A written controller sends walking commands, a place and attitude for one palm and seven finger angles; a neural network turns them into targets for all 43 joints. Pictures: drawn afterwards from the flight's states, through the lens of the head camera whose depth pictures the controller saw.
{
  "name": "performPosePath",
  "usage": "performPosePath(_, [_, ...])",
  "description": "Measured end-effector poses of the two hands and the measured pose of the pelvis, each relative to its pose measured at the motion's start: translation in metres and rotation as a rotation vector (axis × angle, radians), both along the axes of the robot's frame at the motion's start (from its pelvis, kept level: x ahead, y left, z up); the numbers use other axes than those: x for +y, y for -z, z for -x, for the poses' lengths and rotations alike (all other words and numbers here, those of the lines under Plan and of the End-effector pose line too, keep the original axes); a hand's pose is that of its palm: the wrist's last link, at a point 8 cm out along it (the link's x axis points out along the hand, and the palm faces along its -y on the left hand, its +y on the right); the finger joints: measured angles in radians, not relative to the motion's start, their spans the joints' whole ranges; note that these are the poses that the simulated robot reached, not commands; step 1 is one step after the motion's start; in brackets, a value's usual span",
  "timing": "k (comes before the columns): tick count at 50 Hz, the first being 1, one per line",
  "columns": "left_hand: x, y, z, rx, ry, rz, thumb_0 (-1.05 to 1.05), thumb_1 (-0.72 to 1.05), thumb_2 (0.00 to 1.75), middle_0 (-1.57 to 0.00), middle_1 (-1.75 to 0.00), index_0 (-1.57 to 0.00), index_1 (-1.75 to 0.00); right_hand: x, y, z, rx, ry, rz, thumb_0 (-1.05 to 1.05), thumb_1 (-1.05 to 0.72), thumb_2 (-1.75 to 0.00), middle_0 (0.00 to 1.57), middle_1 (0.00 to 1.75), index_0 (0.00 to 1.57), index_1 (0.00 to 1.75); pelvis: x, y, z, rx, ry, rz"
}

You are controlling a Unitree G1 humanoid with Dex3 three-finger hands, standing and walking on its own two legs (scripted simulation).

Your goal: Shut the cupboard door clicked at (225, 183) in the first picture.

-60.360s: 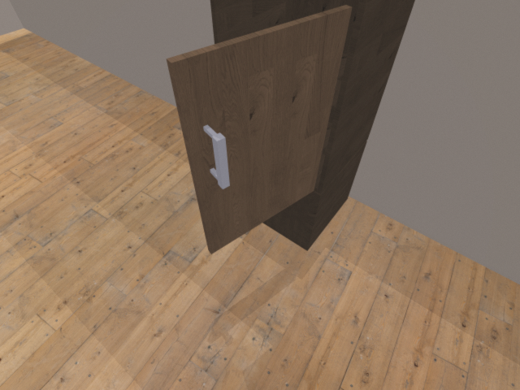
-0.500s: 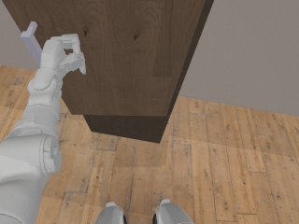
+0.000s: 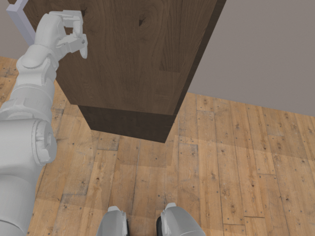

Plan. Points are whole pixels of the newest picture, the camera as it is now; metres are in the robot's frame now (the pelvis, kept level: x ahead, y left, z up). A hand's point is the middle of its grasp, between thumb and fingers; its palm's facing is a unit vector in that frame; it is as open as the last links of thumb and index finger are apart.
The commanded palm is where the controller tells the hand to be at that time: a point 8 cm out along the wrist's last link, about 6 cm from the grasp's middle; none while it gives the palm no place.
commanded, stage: push the door shut along its arc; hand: left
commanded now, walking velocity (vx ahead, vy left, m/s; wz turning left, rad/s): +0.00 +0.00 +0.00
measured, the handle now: (33, 30) +0.59 +0.22 +0.11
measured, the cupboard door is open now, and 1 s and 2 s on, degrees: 5 0 0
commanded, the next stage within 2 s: pull the fist back off the door in 0.08 s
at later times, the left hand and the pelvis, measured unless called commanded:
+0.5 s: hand (97, 33) +0.58 +0.08 +0.12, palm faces +0.19 -0.98 -0.02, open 3.1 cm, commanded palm +0.53 +0.12 +0.12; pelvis +0.00 +0.00 +0.00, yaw -1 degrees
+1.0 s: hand (101, 61) +0.49 +0.07 +0.12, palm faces +0.15 -0.99 +0.00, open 3.1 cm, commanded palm +0.46 +0.11 +0.12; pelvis +0.03 -0.01 +0.03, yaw -1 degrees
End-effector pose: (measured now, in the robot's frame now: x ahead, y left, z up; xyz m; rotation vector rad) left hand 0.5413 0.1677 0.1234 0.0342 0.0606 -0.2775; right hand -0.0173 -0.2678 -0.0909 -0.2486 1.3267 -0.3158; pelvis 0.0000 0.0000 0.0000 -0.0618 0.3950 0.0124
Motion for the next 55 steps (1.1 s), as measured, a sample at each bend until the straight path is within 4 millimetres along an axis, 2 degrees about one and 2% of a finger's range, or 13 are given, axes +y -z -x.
performPosePath(10, [-0.006, 0.000, -0.016, -0.002, 0.033, 0.004, 0.05, 1.00, 1.01, -1.30, -1.50, -1.30, -1.50, 0.000, 0.006, 0.015, 0.023, 0.005, 0.022, 0.00, -0.90, -0.90, 0.20, 0.30, 0.21, 0.30, 0.001, 0.011, 0.006, 0.037, 0.002, 0.011])
performPosePath(14, [-0.010, 0.004, -0.019, 0.014, -0.197, 0.127, 0.04, 0.91, 0.97, -1.30, -1.50, -1.30, -1.50, 0.010, 0.007, 0.024, 0.056, -0.014, -0.016, 0.00, -0.90, -0.90, 0.20, 0.30, 0.20, 0.30, 0.002, 0.012, 0.005, 0.055, 0.004, 0.013])
performPosePath(16, [-0.014, 0.006, -0.016, 0.007, -0.330, 0.138, 0.03, 0.86, 0.96, -1.30, -1.50, -1.30, -1.50, 0.018, 0.008, 0.028, 0.072, -0.034, -0.053, 0.00, -0.90, -0.90, 0.20, 0.30, 0.20, 0.30, 0.002, 0.011, 0.004, 0.058, 0.003, 0.011])
performPosePath(19, [-0.022, 0.007, -0.009, -0.030, -0.469, 0.064, 0.02, 0.83, 0.94, -1.30, -1.50, -1.30, -1.50, 0.028, 0.009, 0.032, 0.085, -0.048, -0.107, 0.00, -0.90, -0.90, 0.20, 0.30, 0.20, 0.30, 0.002, 0.010, 0.003, 0.057, 0.005, 0.007])
performPosePath(22, [-0.035, 0.007, -0.006, -0.059, -0.485, -0.009, 0.01, 0.85, 0.93, -1.30, -1.50, -1.30, -1.50, 0.036, 0.009, 0.036, 0.083, -0.019, -0.141, 0.00, -0.90, -0.90, 0.20, 0.30, 0.21, 0.30, 0.001, 0.006, 0.001, 0.045, 0.010, 0.003])
performPosePath(25, [-0.040, 0.006, -0.004, -0.047, -0.473, 0.004, 0.01, 0.89, 0.94, -1.30, -1.50, -1.30, -1.50, 0.041, 0.006, 0.039, 0.079, 0.020, -0.159, 0.00, -0.90, -0.90, 0.20, 0.30, 0.21, 0.30, 0.001, -0.001, -0.002, 0.027, 0.022, -0.004])
performPosePath(32, [-0.041, 0.000, 0.010, -0.049, -0.451, 0.020, 0.02, 0.90, 0.91, -1.30, -1.50, -1.30, -1.50, 0.039, -0.006, 0.037, 0.070, 0.052, -0.177, 0.00, -0.90, -0.90, 0.20, 0.30, 0.21, 0.30, -0.001, -0.017, -0.015, -0.022, 0.045, -0.021])
performPosePath(38, [-0.038, 0.006, 0.031, -0.068, -0.450, 0.024, 0.02, 0.90, 0.90, -1.30, -1.50, -1.30, -1.50, 0.022, -0.010, 0.015, 0.051, 0.026, -0.158, 0.00, -0.90, -0.90, 0.20, 0.30, 0.21, 0.30, -0.003, -0.024, -0.023, -0.057, 0.042, -0.030])
performPosePath(46, [-0.044, 0.011, 0.063, -0.108, -0.435, 0.038, 0.02, 0.90, 0.90, -1.30, -1.50, -1.30, -1.50, 0.000, -0.010, -0.042, -0.064, -0.034, -0.116, 0.00, -0.90, -0.90, 0.20, 0.30, 0.20, 0.30, -0.007, -0.027, -0.028, -0.094, 0.033, -0.039])
performPosePath(51, [-0.048, 0.008, 0.083, -0.107, -0.429, 0.028, 0.02, 0.90, 0.90, -1.30, -1.50, -1.30, -1.50, -0.002, -0.011, -0.080, -0.164, -0.073, -0.121, 0.00, -0.91, -0.90, 0.19, 0.30, 0.20, 0.30, -0.010, -0.029, -0.028, -0.124, 0.030, -0.046])
performPosePath(55, [-0.052, 0.004, 0.093, -0.109, -0.432, 0.018, 0.02, 0.90, 0.90, -1.30, -1.50, -1.30, -1.50, 0.002, -0.011, -0.102, -0.231, -0.104, -0.133, 0.00, -0.91, -0.90, 0.19, 0.30, 0.20, 0.30, -0.013, -0.030, -0.024, -0.145, 0.021, -0.050])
